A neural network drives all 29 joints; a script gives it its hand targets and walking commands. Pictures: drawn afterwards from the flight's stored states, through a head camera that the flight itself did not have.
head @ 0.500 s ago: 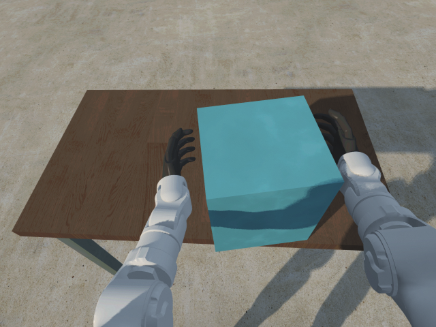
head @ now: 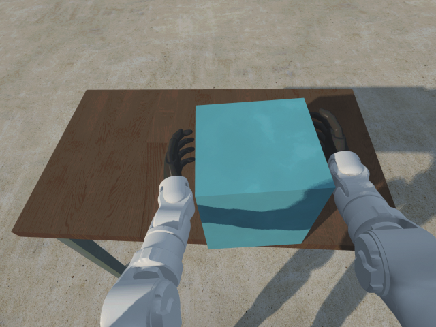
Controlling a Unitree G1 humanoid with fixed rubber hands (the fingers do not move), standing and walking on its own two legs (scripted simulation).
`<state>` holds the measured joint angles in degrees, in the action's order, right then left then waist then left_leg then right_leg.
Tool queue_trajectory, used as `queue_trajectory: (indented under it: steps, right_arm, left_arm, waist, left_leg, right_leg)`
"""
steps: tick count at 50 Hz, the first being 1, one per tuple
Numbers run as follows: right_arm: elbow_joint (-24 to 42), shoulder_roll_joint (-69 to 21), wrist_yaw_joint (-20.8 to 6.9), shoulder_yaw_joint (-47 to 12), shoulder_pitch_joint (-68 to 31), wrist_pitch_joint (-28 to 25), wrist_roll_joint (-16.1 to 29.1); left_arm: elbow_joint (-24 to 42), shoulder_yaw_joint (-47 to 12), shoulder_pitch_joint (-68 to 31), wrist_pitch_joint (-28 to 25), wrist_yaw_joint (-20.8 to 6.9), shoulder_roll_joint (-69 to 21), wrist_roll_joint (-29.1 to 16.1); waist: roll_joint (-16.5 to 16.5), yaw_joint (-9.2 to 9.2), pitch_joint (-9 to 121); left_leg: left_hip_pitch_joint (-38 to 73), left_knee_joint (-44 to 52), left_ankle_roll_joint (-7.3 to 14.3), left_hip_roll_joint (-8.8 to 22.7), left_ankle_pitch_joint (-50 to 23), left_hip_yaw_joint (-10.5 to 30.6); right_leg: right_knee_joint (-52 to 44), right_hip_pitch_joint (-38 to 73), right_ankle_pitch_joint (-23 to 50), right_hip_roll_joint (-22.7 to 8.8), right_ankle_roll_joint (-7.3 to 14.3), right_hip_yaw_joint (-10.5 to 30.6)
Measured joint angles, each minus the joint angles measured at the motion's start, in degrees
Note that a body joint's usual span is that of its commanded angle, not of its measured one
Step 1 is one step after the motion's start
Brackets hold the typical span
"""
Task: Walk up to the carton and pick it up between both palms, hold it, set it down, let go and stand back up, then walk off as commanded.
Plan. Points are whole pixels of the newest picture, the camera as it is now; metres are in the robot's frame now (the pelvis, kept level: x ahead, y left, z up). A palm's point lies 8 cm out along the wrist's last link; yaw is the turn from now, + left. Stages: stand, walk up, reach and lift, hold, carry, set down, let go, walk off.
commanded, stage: reach and lift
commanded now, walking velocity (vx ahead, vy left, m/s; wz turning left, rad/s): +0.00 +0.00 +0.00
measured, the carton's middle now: (252, 179) +0.42 +0.00 -0.01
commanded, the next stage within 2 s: none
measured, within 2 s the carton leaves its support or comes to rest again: leaves its support in 1.18 s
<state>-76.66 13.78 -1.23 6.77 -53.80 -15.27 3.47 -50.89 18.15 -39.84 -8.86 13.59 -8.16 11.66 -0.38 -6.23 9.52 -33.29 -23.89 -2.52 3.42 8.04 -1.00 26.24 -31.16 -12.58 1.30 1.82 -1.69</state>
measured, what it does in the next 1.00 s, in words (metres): stands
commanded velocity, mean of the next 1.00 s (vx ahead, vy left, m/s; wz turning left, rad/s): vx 0.00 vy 0.00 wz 0.00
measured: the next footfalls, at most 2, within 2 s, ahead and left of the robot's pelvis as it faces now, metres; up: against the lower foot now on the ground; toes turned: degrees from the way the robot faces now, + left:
none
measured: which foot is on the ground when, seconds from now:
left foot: down 0.00-1.00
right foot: down 0.00-1.00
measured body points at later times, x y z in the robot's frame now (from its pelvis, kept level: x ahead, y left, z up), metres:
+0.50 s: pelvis +0.00 +0.00 +0.00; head +0.07 +0.00 +0.44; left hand +0.40 +0.16 +0.05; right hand +0.47 -0.14 +0.06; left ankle +0.02 +0.15 -0.74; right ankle -0.02 -0.10 -0.74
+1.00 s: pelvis +0.00 +0.00 +0.00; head +0.07 +0.00 +0.44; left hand +0.40 +0.16 +0.05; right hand +0.46 -0.14 +0.07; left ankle +0.02 +0.15 -0.74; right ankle -0.02 -0.10 -0.74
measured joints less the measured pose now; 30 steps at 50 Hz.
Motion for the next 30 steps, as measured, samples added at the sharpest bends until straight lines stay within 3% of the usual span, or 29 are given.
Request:
queue_trajectory:
  steps: [8, 30]
  right_arm:
    - [-0.13, -0.90, 0.26, 4.70, 0.00, 0.00, -4.47]
    - [0.55, -1.34, 0.59, 4.68, 0.15, 0.50, -3.41]
  left_arm:
    - [-0.33, 1.15, -0.03, -0.23, -0.50, -0.16, 1.75]
    - [-0.47, 0.66, -0.39, 0.57, -0.50, 0.45, 1.06]
  waist:
    - [0.00, 0.00, 0.00]
    - [0.00, 0.00, -0.05]
  left_leg:
    - [0.00, 0.00, 0.00, 0.00, -0.19, 0.00]
    - [0.00, 0.01, 0.00, 0.00, -0.17, -0.01]
  right_leg:
    - [0.00, 0.00, 0.16, 0.00, 0.00, 0.00]
    - [0.00, -0.01, 0.11, 0.00, 0.00, 0.00]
